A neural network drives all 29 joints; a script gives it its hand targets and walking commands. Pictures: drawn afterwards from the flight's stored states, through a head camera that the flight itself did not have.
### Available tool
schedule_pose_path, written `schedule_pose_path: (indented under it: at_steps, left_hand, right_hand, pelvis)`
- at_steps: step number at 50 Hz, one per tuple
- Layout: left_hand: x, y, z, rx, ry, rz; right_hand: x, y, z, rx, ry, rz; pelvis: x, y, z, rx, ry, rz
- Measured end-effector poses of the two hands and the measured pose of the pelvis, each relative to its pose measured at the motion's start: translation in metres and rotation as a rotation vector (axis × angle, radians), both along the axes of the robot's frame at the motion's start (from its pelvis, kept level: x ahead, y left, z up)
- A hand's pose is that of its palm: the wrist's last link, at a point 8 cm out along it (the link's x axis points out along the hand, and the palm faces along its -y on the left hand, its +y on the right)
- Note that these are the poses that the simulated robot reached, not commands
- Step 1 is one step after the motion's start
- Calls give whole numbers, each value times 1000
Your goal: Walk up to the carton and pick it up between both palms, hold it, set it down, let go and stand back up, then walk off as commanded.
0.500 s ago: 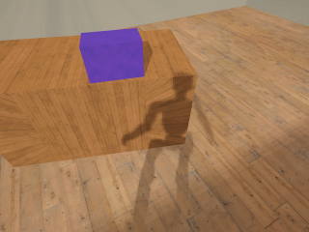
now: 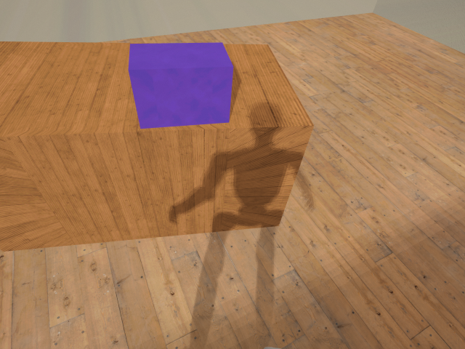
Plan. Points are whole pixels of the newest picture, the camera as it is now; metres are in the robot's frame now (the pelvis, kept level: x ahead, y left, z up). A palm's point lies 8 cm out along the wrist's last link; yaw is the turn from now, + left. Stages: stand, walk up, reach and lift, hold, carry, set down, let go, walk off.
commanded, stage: walk up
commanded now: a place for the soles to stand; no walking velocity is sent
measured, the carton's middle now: (181, 85) +0.90 +0.15 +0.00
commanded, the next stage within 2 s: none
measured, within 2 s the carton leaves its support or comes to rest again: neither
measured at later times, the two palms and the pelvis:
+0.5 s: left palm out of the picture +0.12 +0.32 -0.07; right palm out of the picture +0.13 -0.32 -0.09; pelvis +0.05 -0.01 -0.01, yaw +3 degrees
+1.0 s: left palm out of the picture +0.15 +0.30 -0.08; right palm out of the picture +0.16 -0.34 -0.09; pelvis +0.07 -0.03 -0.01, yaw +4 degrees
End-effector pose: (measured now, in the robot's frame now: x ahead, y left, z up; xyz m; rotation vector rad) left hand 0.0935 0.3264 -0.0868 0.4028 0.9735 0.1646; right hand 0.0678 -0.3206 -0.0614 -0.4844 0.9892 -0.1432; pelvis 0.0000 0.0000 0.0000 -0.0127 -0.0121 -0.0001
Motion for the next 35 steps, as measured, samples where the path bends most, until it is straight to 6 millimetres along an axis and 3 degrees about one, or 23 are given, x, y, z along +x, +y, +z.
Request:
schedule_pose_path:
  at_steps: [8, 14, 21, 27, 35]
  left_hand:
    - [24, -27, 7, 43, -23, -16]
    - [26, -35, 21, 75, -36, 25]
    - [33, -22, 25, 89, -37, 37]
    - [28, 2, 5, 56, 9, 73]
    - [40, 0, -6, 12, 31, 74]
  right_hand:
    - [17, -25, -24, 43, 15, -8]
    - [36, -27, -33, 84, 16, 1]
    - [50, -15, -36, 95, 13, 11]
    - [64, 4, -28, 53, 14, 41]
    - [72, 2, -10, -3, 21, 39]
  pelvis:
    - [20, -28, -8, 38, 3, -5]
    - [33, -38, -5, 37, -33, 16]
    - [43, -28, -5, 28, -40, 25]
    - [50, -7, -9, 6, -29, 50]
    - [59, -3, -4, 4, -9, 53]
